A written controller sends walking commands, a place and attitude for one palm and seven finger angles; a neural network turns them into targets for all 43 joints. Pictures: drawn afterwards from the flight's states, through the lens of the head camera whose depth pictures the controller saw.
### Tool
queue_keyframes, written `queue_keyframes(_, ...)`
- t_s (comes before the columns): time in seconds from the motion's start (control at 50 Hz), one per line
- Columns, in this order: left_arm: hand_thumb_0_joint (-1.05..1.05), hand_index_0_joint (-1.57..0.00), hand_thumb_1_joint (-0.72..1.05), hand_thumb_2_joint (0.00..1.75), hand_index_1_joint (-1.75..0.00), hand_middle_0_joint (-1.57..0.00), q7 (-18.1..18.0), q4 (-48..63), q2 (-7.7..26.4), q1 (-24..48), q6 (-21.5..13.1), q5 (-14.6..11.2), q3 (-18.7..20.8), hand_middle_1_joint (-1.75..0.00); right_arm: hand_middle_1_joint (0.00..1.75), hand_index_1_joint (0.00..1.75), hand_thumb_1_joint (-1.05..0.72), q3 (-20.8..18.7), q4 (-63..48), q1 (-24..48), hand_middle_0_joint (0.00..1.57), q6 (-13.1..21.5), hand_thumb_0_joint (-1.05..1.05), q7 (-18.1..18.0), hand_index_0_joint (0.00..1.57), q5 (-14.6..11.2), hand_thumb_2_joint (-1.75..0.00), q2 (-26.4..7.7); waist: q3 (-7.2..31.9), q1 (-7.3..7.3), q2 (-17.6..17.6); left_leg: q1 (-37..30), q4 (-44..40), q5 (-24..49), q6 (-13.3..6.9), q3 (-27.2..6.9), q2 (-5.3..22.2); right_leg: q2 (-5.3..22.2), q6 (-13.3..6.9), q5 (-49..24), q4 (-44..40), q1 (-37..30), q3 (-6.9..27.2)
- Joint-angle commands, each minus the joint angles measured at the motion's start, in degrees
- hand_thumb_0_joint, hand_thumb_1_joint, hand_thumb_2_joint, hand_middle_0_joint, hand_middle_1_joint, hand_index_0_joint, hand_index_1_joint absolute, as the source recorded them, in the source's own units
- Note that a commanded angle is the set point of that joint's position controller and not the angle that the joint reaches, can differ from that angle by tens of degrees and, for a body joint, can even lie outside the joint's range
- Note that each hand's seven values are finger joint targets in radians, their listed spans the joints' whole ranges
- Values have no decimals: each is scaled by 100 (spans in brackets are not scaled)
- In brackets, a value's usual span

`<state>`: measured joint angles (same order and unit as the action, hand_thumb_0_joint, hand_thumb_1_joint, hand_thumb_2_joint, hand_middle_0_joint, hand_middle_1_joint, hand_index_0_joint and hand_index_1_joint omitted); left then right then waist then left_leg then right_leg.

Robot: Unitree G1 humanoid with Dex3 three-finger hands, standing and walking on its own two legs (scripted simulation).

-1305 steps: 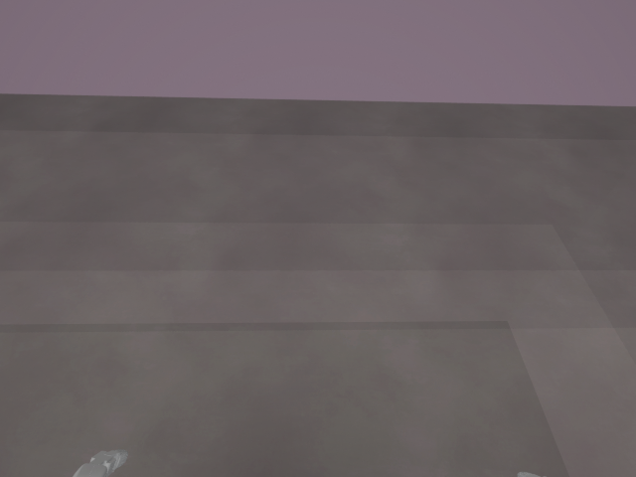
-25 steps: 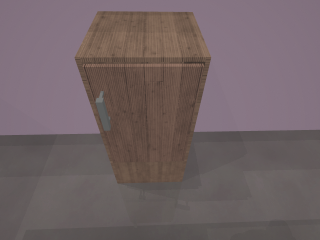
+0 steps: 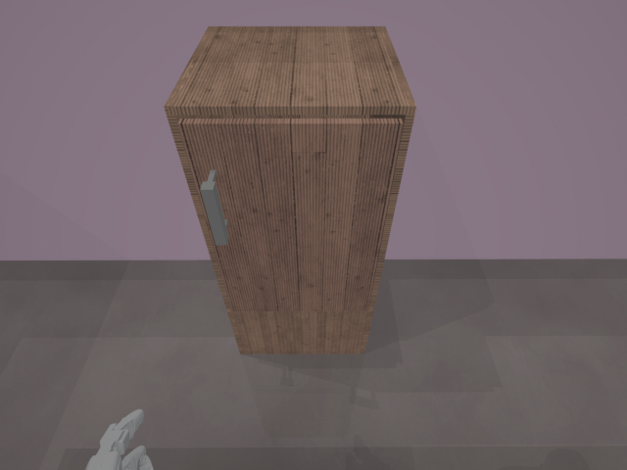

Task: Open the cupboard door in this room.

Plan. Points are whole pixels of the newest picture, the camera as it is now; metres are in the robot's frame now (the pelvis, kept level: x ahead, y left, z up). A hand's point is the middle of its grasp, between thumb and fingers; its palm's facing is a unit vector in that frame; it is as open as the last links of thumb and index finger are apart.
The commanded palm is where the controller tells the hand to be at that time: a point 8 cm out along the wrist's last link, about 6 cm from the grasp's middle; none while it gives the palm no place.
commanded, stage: raise the hand with hooked fingers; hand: left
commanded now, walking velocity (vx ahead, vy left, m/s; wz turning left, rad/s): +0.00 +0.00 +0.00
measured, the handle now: (217, 208) +0.59 +0.22 -0.03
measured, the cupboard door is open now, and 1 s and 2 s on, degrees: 0 0 0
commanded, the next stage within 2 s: move the hooked fingers beside the handle in 1.94 s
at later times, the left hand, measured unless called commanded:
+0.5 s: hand (164, 424) +0.19 +0.20 -0.03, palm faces +0.10 -0.99 -0.12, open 10.0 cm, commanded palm +0.17 +0.26 -0.04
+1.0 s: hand (155, 387) +0.24 +0.24 -0.05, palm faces -0.01 -1.00 -0.05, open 12.9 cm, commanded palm +0.22 +0.30 -0.03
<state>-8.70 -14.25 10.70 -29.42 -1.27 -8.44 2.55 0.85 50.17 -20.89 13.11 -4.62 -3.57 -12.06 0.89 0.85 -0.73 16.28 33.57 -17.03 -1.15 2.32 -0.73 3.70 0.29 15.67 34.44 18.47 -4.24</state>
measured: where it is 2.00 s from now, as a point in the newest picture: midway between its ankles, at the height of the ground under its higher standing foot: outside the picture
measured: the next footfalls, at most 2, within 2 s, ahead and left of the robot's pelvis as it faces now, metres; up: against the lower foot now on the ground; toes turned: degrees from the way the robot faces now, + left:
none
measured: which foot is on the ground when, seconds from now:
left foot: down 0.00-1.00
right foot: down 0.00-1.00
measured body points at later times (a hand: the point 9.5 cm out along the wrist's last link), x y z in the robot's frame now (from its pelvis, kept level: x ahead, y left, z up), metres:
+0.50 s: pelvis -0.01 -0.03 -0.10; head +0.08 -0.01 +0.34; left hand +0.18 +0.25 -0.03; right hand +0.23 -0.24 -0.17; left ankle +0.01 +0.11 -0.73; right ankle +0.03 -0.12 -0.73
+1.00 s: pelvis +0.00 +0.00 -0.08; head +0.09 +0.03 +0.36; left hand +0.24 +0.29 -0.04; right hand +0.18 -0.26 -0.15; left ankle +0.01 +0.11 -0.73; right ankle +0.03 -0.12 -0.73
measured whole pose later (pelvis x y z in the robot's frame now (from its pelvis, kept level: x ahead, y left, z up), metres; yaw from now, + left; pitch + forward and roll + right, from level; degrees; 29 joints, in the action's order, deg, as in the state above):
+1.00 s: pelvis +0.00 +0.00 -0.08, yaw +0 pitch +17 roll -3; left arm 22.9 -6.9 18.3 -15.1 -21.6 -18.8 18.0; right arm -0.6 30.6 -13.4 12.1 -3.1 -2.4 -15.6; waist 7.1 1.2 0.1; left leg 53.5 68.4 -31.9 -1.1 -1.0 1.5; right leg 1.6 0.1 28.0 64.1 52.9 -5.2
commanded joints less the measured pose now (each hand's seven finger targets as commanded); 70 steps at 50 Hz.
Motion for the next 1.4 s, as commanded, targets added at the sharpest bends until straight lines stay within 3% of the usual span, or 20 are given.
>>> queue_keyframes(0.0, 0, -22, 69, 81, -43, -22, 437, 1116, -29, 1257, -1375, -16, -49, -43, 30, 30, -90, -331, -1539, 898, 20, 759, 0, -44, 20, 184, -90, -935, -447, 312, 1188, 1437, 125, -1021, 75, -452, -47, -309, -67, 1670, -71, 1501, -146)
queue_keyframes(0.04, 0, -22, 64, 79, -47, -22, 985, 119, -139, 325, -2159, -194, 347, -47, 30, 30, -90, -493, -1776, 1011, 20, 814, 0, 99, 20, 300, -90, -873, -263, -90, 1852, 2243, 891, -1074, 137, -318, -67, -291, -77, 2263, 448, 2112, -68)
queue_keyframes(0.08, 0, -22, 60, 77, -50, -22, 1767, -224, 247, -563, -2858, -501, 1001, -50, 30, 30, -90, -648, -2129, 1061, 20, 784, 0, 332, 20, 281, -90, -904, 291, -518, 1315, 2592, 1477, -721, 200, -157, -162, -280, -214, 2030, 893, 1939, 240)
queue_keyframes(0.12, 0, -22, 55, 75, -53, -22, 2571, -24, 564, -376, -3373, -742, 1248, -53, 30, 30, -90, -669, -2551, 1397, 20, 701, 0, 447, 20, 284, -90, -953, 752, -478, 964, 3099, 2034, -541, 202, -44, -265, -171, -247, 1314, 1322, 1704, 505)
queue_keyframes(0.18, 0, -23, 48, 72, -57, -23, 2842, 585, 1149, -177, -3086, -783, 1788, -57, 30, 30, -90, -700, -3066, 1522, 20, 454, 0, 431, 20, 197, -90, -932, 1284, -692, 298, 3538, 2258, -634, 115, 58, -313, -163, -216, 1455, 1530, 1549, 868)
queue_keyframes(0.24, 0, -24, 41, 69, -62, -24, 2607, 2130, 1174, 713, -2966, -902, 1731, -62, 30, 30, -90, -638, -3359, 1493, 20, 333, 0, 348, 20, 203, -90, -813, 1754, -506, -432, 3330, 2511, -471, 27, 14, -198, -164, -176, 1294, 1659, 1705, 1040)
queue_keyframes(0.3, 0, -24, 34, 66, -66, -24, 2275, 3675, 1380, 1432, -3503, -869, 1835, -66, 30, 30, -90, -620, -3046, 1087, 20, 325, 0, 255, 20, 314, -90, -720, 2327, -181, -898, 2960, 2816, 73, -38, -227, 6, -338, -203, 364, 2114, 2024, 790)
queue_keyframes(0.4, 0, -25, 22, 61, -74, -25, 2803, 3082, 977, 1780, -3792, -858, 1052, -74, 30, 30, -90, -520, -2417, 932, 20, 465, 0, 172, 20, 333, -90, -893, 1920, 460, -615, 3142, 3349, 159, -64, -451, 123, -473, -171, 116, 2417, 3009, 482)
queue_keyframes(0.46, 0, -25, 15, 58, -78, -25, 3369, 1834, 1115, 1354, -3034, -1006, 1270, -78, 30, 30, -90, -504, -2400, 981, 20, 472, 0, 84, 20, 154, -90, -1031, 1841, 356, 55, 3677, 3238, -318, -73, -465, 102, -448, -100, 741, 2142, 2739, 585)
queue_keyframes(0.52, 0, -26, 8, 55, -82, -26, 3740, 1517, 1562, 934, -2004, -1305, 1948, -82, 30, 30, -90, -502, -2699, 1125, 20, 340, 0, 33, 20, 33, -90, -1061, 2461, -117, 250, 3643, 2963, 8, -78, -373, 18, -325, -42, 440, 1967, 1797, 703)
queue_keyframes(0.6, 0, -27, -1, 51, -88, -27, 3271, 2363, 1845, 716, -1698, -1550, 2721, -88, 30, 30, -90, -469, -2976, 1164, 20, 231, 0, 82, 20, 103, -90, -783, 3218, -546, 118, 3198, 2684, 862, -22, -397, 20, -293, -47, -826, 2189, 969, 533)
queue_keyframes(0.64, 0, -27, -6, 49, -92, -27, 2814, 2718, 1474, 631, -2015, -1474, 2541, -92, 30, 30, -90, -494, -2861, 1179, 20, 268, 0, 137, 20, 142, -90, -635, 2909, -537, -206, 2875, 2466, 1069, 25, -399, 36, -370, -107, -945, 2303, 1354, 230)
queue_keyframes(0.7, 0, -27, -13, 46, -96, -27, 2435, 2481, 1200, 935, -2436, -1236, 2164, -96, 30, 30, -90, -511, -2637, 1070, 20, 248, 0, 199, 20, 212, -90, -712, 2208, -217, -123, 2882, 2462, 815, 48, -450, 72, -461, -124, -388, 2366, 2188, 7)
queue_keyframes(0.78, 0, -28, -22, 42, -102, -28, 2762, 1616, 1132, 1473, -2672, -983, 1666, -102, 30, 30, -90, -502, -2579, 853, 20, 226, 0, 175, 20, 189, -90, -1028, 1519, 163, -71, 3233, 2502, -102, 24, -521, 76, -464, -150, 652, 2317, 3005, -8)
queue_keyframes(0.92, 0, -29, -38, 35, -112, -29, 3202, 2371, 2061, 1886, -2574, -1255, 2339, -112, 30, 30, -90, -463, -2813, 711, 20, 261, 0, 66, 20, 116, -90, -1133, 2600, -173, -789, 2276, 2130, 596, 73, -552, 86, -456, -215, 196, 2204, 2297, 13)
queue_keyframes(0.98, 0, -30, -45, 32, -117, -30, 2955, 2301, 2122, 1855, -2586, -1376, 2615, -117, 30, 30, -90, -429, -2762, 685, 20, 224, 0, 81, 20, 145, -90, -1067, 2474, -245, -753, 2184, 2079, 951, 164, -609, 109, -513, -234, 14, 2248, 2253, -91)
queue_keyframes(1.08, 0, -30, -50, 30, -120, -30, 2934, 1155, 1706, 2069, -2244, -1242, 2230, -120, 30, 30, -90, -381, -2784, 660, 20, 48, 0, 143, 20, 129, -90, -1140, 1644, 5, -523, 2646, 1974, 131, 157, -590, 89, -520, -190, 453, 2083, 2600, -145)
queue_keyframes(1.16, 0, -30, -50, 30, -120, -30, 3284, 917, 1982, 2735, -1970, -1174, 2186, -120, 30, 30, -90, -363, -2871, 601, 20, 1, 0, 86, 20, 87, -90, -1267, 1816, 90, -408, 2645, 1942, -79, 82, -552, 74, -489, -166, 500, 1911, 2469, -54)
queue_keyframes(1.26, 0, -30, -50, 30, -120, -30, 3443, 1220, 2504, 3424, -2296, -1316, 2654, -120, 30, 30, -90, -335, -2797, 592, 20, 80, 0, 21, 20, 135, -90, -1215, 2451, -18, -468, 2255, 2036, 576, 72, -557, 92, -511, -198, 39, 1972, 2116, 31)
queue_keyframes(1.38, 0, -30, -50, 30, -120, -30, 3508, 445, 2650, 3590, -2351, -1357, 2849, -120, 30, 30, -90, -300, -2628, 567, 20, 43, 0, 24, 20, 136, -90, -1210, 2197, -54, -646, 2425, 2022, 546, 76, -509, 85, -503, -218, 38, 1952, 2107, 65)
